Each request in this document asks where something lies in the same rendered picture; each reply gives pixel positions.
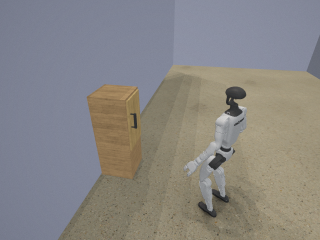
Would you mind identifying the right robot upper arm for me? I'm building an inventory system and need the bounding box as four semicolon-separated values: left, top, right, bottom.
239;106;247;131

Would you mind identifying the left robot forearm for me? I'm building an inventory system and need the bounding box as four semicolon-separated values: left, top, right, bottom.
194;142;217;166

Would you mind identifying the cupboard door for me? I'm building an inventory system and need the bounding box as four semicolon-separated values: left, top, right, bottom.
126;89;141;151

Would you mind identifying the handle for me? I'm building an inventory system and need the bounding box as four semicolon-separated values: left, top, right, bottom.
130;113;137;129

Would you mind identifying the left robot foot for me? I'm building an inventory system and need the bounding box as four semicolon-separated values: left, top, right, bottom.
198;202;217;218

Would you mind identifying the robot head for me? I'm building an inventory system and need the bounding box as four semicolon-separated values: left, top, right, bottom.
224;86;246;117

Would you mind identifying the left robot hand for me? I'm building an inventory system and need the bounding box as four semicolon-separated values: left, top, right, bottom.
183;161;198;177

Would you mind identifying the left robot upper arm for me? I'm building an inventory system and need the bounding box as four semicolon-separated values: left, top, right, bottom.
211;115;229;151

